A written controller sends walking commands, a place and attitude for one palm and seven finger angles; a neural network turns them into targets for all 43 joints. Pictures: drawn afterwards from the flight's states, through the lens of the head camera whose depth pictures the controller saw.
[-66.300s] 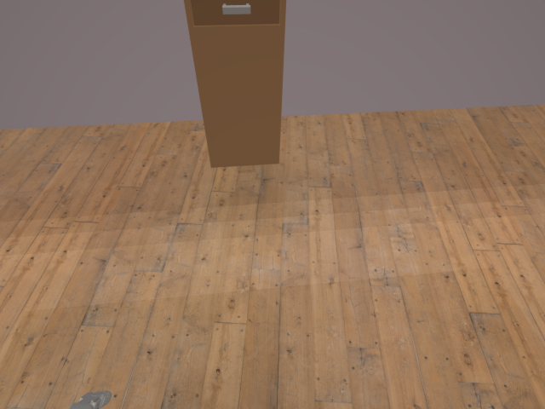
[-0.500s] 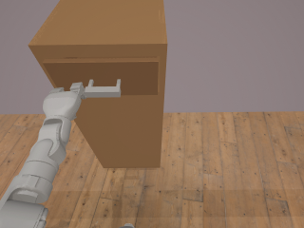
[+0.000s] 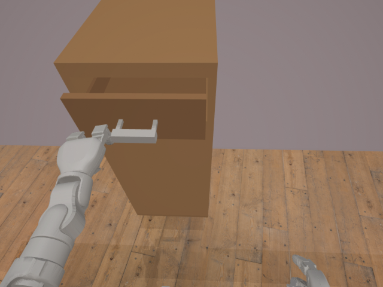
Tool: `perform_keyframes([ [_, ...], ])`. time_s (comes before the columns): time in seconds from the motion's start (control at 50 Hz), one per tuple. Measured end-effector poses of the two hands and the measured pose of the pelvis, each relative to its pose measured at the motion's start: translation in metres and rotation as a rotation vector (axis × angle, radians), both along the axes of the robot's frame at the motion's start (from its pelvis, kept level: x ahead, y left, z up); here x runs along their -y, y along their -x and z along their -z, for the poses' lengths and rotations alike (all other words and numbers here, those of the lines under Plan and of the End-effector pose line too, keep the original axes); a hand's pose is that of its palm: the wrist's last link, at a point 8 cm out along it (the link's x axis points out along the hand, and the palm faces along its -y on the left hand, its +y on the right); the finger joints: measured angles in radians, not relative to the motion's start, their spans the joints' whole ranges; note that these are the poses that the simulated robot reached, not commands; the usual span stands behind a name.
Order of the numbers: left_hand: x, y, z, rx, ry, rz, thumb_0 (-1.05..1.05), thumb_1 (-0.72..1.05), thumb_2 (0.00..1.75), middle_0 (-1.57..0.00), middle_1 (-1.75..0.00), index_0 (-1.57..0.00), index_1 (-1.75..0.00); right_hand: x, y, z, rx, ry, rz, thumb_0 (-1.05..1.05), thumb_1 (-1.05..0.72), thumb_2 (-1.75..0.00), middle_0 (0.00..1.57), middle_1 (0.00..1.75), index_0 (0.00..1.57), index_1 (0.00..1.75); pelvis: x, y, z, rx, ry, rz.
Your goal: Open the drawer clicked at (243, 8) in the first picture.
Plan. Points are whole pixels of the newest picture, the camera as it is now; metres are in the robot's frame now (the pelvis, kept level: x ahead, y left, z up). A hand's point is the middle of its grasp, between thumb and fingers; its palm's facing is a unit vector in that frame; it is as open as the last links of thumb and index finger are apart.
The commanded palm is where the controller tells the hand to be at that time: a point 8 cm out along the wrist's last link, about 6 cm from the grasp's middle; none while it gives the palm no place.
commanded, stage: pull the drawer open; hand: left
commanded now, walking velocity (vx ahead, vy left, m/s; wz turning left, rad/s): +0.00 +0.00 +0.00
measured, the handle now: (136, 129) +0.45 +0.18 +0.06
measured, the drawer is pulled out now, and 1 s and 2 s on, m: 0.07 0.19 0.29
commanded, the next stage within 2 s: none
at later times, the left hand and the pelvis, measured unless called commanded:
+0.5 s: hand (86, 193) +0.28 +0.25 +0.04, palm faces +0.03 -0.10 -0.99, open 5.6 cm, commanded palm +0.26 +0.22 +0.10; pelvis +0.00 +0.00 +0.00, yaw +0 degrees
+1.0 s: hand (78, 219) +0.23 +0.24 +0.04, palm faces +0.04 -0.12 -0.99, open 5.6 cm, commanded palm +0.20 +0.21 +0.10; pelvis -0.01 +0.00 +0.00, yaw +0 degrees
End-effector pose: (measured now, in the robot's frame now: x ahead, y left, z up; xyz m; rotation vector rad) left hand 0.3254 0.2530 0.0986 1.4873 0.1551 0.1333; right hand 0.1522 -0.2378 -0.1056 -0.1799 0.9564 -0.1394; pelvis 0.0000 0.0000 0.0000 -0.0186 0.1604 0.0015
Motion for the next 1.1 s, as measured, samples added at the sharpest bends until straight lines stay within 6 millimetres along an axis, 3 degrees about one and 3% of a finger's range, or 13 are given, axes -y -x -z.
perform_keyframes([
  [0.28, 0.002, 0.036, 0.002, 0.027, 0.010, -0.012, 0.00, 0.88, 0.90, -0.42, -1.35, -0.25, -1.26, 0.001, -0.003, 0.001, 0.011, -0.001, -0.021, 0.01, -0.90, -0.90, 0.20, 0.30, 0.20, 0.30, 0.003, 0.002, 0.000, 0.017, -0.004, 0.000],
  [0.72, 0.006, 0.089, 0.004, 0.040, 0.033, -0.046, 0.00, 0.88, 0.90, -0.42, -1.35, -0.26, -1.25, -0.015, -0.032, -0.010, 0.116, -0.025, -0.093, 0.01, -0.90, -0.90, 0.20, 0.30, 0.20, 0.30, 0.003, 0.006, 0.000, 0.043, -0.007, -0.003],
  [1.1, 0.009, 0.126, 0.003, 0.033, 0.042, -0.068, 0.00, 0.88, 0.90, -0.42, -1.35, -0.25, -1.25, -0.026, -0.042, -0.012, 0.138, -0.042, -0.145, 0.01, -0.90, -0.90, 0.20, 0.30, 0.20, 0.30, 0.003, 0.004, 0.002, 0.045, -0.007, -0.003],
])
